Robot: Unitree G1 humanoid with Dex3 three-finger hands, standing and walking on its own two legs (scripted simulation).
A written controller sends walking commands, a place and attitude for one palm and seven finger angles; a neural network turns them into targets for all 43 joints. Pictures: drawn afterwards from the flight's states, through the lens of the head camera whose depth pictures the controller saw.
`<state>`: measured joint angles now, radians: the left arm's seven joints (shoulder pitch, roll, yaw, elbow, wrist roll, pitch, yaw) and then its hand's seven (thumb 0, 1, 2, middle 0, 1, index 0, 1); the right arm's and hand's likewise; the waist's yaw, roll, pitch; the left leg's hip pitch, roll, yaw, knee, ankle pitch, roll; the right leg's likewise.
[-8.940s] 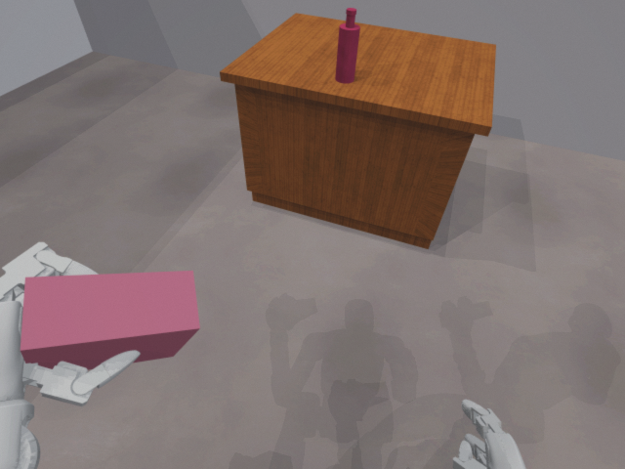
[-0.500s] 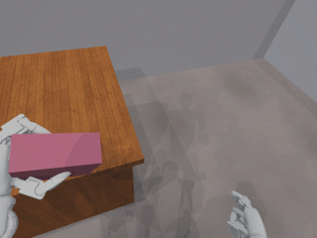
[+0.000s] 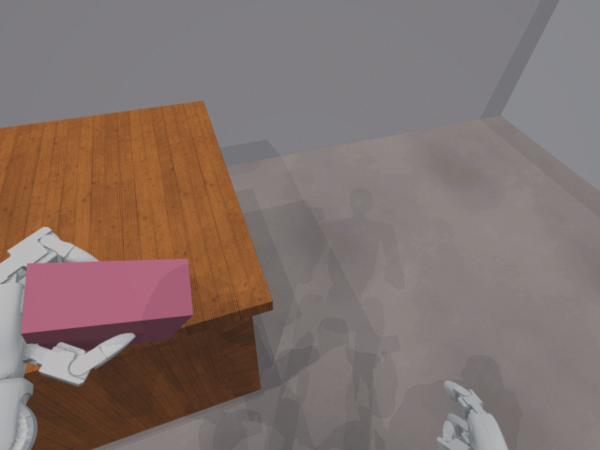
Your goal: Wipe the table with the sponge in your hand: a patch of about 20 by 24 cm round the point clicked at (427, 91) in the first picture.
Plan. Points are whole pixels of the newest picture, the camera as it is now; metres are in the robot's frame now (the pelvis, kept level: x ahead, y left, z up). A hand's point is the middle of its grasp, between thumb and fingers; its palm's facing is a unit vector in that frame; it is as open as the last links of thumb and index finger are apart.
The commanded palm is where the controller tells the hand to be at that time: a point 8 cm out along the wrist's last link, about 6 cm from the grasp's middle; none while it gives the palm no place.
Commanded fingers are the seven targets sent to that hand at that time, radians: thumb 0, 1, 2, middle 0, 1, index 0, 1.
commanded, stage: shuffle to correct the standing spot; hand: left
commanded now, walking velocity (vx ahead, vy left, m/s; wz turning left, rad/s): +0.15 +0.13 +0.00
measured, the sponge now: (135, 306) +0.23 +0.20 +0.13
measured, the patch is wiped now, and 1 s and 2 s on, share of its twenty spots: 0.00 0.00 0.00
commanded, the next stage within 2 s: come to a stop and stand still in 0.78 s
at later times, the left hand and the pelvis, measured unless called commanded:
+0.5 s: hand (76, 261) +0.26 +0.27 +0.16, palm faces +0.40 -0.83 -0.39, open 9.8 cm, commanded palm +0.21 +0.31 +0.17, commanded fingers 0.00 0.10 1.30 -1.20 -1.60 -1.20 -1.60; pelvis +0.06 +0.02 -0.02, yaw +2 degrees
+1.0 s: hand (46, 210) +0.33 +0.33 +0.16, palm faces +0.42 -0.77 -0.48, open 9.8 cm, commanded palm +0.28 +0.36 +0.17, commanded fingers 0.00 0.10 1.30 -1.20 -1.60 -1.20 -1.60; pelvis +0.12 +0.08 -0.01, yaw +0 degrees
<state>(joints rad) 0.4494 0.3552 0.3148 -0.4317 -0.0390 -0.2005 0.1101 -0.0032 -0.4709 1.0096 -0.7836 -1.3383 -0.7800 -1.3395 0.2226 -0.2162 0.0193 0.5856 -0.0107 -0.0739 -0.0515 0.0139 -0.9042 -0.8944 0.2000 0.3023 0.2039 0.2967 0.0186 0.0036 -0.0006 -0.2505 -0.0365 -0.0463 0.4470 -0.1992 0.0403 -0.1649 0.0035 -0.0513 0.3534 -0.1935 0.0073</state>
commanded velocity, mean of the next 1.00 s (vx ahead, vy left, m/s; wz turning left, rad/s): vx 0.07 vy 0.13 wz -0.05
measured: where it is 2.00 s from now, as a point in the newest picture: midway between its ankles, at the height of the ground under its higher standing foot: outside the picture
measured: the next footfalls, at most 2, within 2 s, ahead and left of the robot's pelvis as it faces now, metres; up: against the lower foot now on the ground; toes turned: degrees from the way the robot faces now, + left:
left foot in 0.54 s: +0.15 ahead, +0.15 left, +0.00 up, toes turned +1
right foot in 0.76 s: +0.16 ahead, -0.01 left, +0.00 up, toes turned -4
